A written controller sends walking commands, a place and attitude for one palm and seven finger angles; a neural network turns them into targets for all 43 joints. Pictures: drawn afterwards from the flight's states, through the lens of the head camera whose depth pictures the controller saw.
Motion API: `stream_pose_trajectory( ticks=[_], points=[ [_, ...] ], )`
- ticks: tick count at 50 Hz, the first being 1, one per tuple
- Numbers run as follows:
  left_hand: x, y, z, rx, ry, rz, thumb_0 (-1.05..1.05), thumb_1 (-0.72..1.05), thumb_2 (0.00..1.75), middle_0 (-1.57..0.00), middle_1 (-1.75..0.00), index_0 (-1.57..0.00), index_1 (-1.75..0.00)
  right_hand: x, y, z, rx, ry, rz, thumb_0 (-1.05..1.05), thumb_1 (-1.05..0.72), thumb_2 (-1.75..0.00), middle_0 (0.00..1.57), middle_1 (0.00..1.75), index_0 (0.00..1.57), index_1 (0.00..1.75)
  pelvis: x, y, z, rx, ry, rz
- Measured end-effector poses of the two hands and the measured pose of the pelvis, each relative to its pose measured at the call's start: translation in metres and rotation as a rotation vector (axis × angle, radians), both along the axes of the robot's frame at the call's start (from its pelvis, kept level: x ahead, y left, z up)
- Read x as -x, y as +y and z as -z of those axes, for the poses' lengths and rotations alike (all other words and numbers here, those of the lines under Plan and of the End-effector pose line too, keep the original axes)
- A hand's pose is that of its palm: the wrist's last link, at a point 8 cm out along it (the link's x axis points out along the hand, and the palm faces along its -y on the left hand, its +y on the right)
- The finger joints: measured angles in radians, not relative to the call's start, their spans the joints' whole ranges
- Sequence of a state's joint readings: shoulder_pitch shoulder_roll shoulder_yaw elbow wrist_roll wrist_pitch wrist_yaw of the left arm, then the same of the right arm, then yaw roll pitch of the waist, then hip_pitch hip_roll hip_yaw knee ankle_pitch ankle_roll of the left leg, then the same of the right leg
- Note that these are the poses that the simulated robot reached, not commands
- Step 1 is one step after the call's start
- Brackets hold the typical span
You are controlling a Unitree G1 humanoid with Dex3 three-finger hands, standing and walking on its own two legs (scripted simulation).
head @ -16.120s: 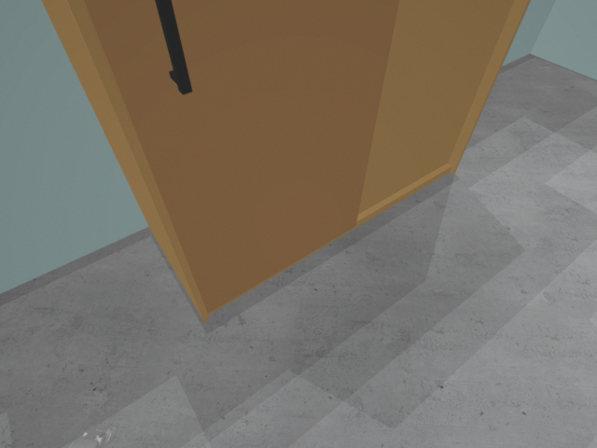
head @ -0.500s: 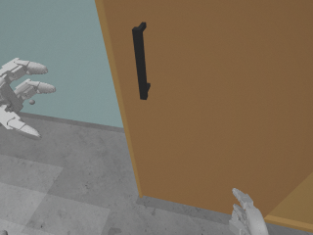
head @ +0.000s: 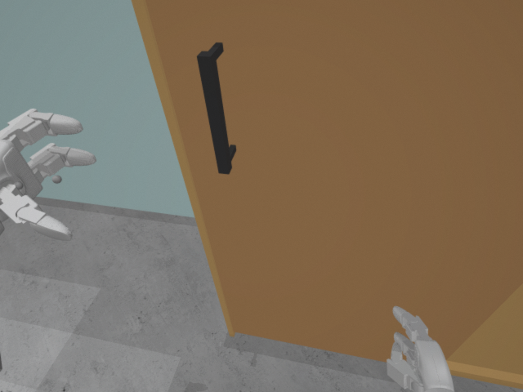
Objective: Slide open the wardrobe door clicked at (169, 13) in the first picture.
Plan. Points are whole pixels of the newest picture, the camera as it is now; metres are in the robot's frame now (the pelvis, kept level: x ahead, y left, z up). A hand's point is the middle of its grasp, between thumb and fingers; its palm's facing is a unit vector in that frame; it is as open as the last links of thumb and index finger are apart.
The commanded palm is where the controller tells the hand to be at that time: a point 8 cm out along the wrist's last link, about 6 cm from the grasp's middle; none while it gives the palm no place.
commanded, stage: move the hooked fingers beside the handle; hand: left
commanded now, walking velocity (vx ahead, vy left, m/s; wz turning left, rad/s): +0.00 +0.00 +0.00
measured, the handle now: (221, 113) +0.46 +0.11 +0.23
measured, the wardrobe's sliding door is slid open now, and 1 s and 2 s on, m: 0.00 0.00 0.00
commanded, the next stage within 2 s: none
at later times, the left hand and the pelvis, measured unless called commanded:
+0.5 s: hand (90, 168) +0.31 +0.25 +0.24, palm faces -0.04 -0.99 -0.13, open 14.0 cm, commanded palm +0.28 +0.29 +0.25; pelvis +0.00 +0.01 +0.00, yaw +0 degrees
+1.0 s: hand (127, 150) +0.35 +0.22 +0.23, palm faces -0.05 -1.00 -0.08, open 14.0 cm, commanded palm +0.32 +0.27 +0.24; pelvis +0.00 +0.01 +0.00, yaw -1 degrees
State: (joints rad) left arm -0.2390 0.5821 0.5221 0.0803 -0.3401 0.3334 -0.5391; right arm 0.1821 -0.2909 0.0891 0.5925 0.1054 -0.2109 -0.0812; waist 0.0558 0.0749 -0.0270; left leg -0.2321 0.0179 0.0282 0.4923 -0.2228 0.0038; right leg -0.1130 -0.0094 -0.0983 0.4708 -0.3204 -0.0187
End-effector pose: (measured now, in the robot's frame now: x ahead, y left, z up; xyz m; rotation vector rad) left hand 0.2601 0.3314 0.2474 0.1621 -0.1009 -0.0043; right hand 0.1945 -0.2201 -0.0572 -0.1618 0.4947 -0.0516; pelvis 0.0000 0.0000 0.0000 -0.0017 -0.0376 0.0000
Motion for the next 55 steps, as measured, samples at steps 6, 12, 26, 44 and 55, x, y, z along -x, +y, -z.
stream_pose_trajectory(
  ticks=[6, 12, 26, 44, 55],
  points=[
    [-0.001, -0.001, 0.000, 0.003, -0.013, 0.010, -0.01, -0.50, 0.30, -0.31, -1.20, -0.31, -1.20, -0.003, 0.003, 0.000, -0.003, -0.002, 0.000, 0.01, -0.91, -0.90, 0.20, 0.30, 0.20, 0.30, -0.002, 0.002, 0.000, 0.000, 0.002, 0.001],
    [-0.004, -0.008, 0.004, 0.014, -0.018, 0.024, -0.01, -0.51, 0.30, -0.31, -1.20, -0.31, -1.20, -0.004, 0.006, -0.001, 0.001, -0.003, -0.002, 0.01, -0.91, -0.90, 0.20, 0.30, 0.20, 0.30, -0.002, 0.004, 0.001, 0.000, 0.001, -0.002],
    [-0.031, -0.028, 0.006, 0.038, -0.012, 0.046, -0.01, -0.51, 0.30, -0.31, -1.20, -0.31, -1.20, 0.005, 0.014, 0.004, -0.002, 0.024, 0.013, 0.01, -0.91, -0.90, 0.20, 0.30, 0.20, 0.30, 0.003, 0.010, 0.001, -0.001, 0.001, -0.001],
    [-0.063, -0.046, 0.012, 0.075, 0.018, 0.042, -0.01, -0.51, 0.30, -0.31, -1.20, -0.30, -1.20, 0.023, 0.000, 0.012, 0.027, 0.090, 0.067, 0.01, -0.91, -0.90, 0.20, 0.30, 0.20, 0.30, 0.004, 0.010, 0.001, -0.002, 0.004, 0.003],
    [-0.082, -0.059, 0.014, 0.089, 0.031, 0.041, -0.01, -0.51, 0.30, -0.30, -1.20, -0.30, -1.20, 0.028, -0.008, 0.015, 0.020, 0.108, 0.097, 0.01, -0.91, -0.90, 0.20, 0.30, 0.20, 0.30, 0.000, 0.007, 0.001, -0.005, 0.012, 0.012]
  ],
)
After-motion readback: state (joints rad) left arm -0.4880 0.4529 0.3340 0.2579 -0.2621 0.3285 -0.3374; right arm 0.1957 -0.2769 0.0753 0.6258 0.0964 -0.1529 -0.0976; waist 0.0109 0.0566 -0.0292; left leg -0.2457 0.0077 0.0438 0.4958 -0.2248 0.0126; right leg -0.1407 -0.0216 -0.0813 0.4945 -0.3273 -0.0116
